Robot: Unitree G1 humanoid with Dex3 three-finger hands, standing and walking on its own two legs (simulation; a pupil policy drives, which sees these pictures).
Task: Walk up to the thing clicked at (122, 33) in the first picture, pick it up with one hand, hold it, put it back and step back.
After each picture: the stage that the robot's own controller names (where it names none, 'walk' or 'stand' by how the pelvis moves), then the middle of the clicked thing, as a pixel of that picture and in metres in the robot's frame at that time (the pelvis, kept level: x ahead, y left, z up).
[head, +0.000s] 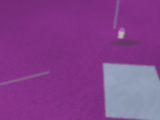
stand; (121, 33) +1.69 -0.55 -0.72
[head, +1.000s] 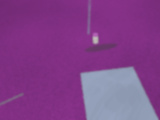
walk; (95, 38) +1.63 -0.08 -0.69
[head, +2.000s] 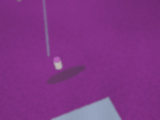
walk; (57, 63) +1.07 +0.28 -0.71
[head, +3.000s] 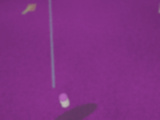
walk; (64, 100) +0.66 +0.22 -0.71
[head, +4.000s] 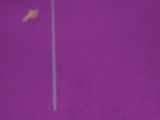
walk; out of the picture +0.43 +0.18 -0.71
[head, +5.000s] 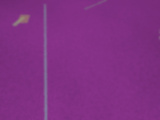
stand; out of the picture +0.37 +0.14 -0.72
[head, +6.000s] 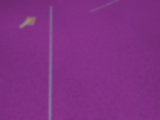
stand; out of the picture +0.37 +0.13 -0.72
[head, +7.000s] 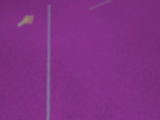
stand; out of the picture +0.38 +0.14 -0.73
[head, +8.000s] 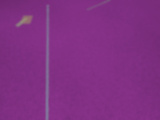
stand; out of the picture +0.37 +0.15 -0.73
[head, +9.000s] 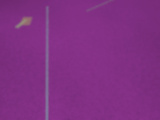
go down; out of the picture +0.36 +0.15 -0.73
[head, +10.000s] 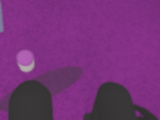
go down; (25, 61) +0.44 +0.20 -0.31
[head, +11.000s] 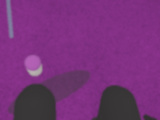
approach; (33, 65) +0.43 +0.20 -0.31
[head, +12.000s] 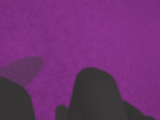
close in; out of the picture +0.42 +0.24 -0.22
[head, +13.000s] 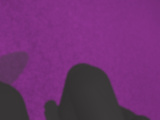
close; out of the picture +0.43 +0.26 -0.22
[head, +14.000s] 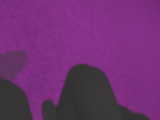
lift; out of the picture +0.41 +0.25 -0.23
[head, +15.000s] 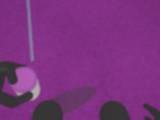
lift; (26, 85) +0.33 +0.18 -0.02
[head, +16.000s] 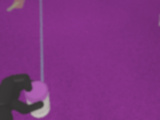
hold; (38, 99) +0.31 +0.15 +0.00
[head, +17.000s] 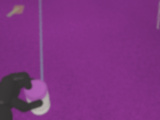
hold; (38, 97) +0.32 +0.15 +0.01
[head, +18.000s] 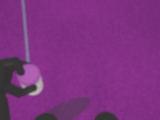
crouch; (31, 80) +0.37 +0.16 -0.07
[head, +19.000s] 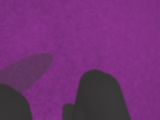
lower; out of the picture +0.42 +0.23 -0.20
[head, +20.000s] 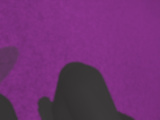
lower; out of the picture +0.44 +0.26 -0.23
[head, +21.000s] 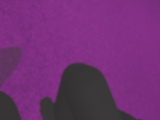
lower; out of the picture +0.44 +0.26 -0.23
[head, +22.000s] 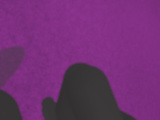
lower; out of the picture +0.43 +0.26 -0.22
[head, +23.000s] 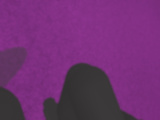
rest; out of the picture +0.42 +0.26 -0.22
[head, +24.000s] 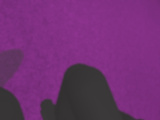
withdraw; out of the picture +0.41 +0.23 -0.23
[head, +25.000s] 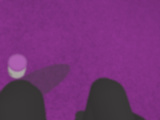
stand; (17, 66) +0.43 +0.19 -0.27
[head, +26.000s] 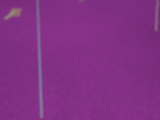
stand; out of the picture +0.36 +0.11 -0.64
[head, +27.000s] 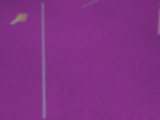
stand; out of the picture +0.38 +0.13 -0.66
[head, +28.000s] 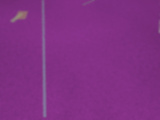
stand; out of the picture +0.38 +0.12 -0.67
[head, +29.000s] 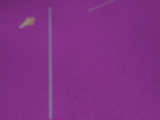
stand; out of the picture +0.40 +0.12 -0.72
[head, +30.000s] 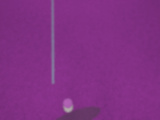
walk; (68, 105) +0.46 +0.09 -0.69
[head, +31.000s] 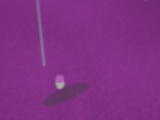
walk; (59, 81) +0.69 +0.11 -0.71
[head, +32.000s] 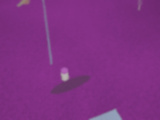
stand; (64, 74) +0.98 +0.18 -0.70
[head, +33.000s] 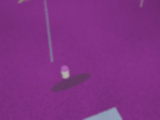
stand; (65, 72) +0.98 +0.16 -0.72
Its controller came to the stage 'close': yes
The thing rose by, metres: 0.71
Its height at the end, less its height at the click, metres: +0.00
